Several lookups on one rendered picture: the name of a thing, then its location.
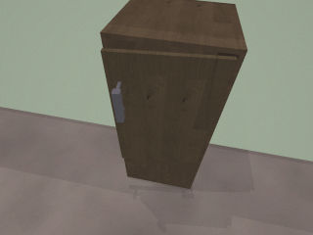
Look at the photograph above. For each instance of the handle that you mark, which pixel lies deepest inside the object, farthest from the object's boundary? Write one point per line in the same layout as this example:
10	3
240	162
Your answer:
118	103

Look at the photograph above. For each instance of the cupboard door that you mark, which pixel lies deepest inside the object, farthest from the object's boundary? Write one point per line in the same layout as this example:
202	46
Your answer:
170	101

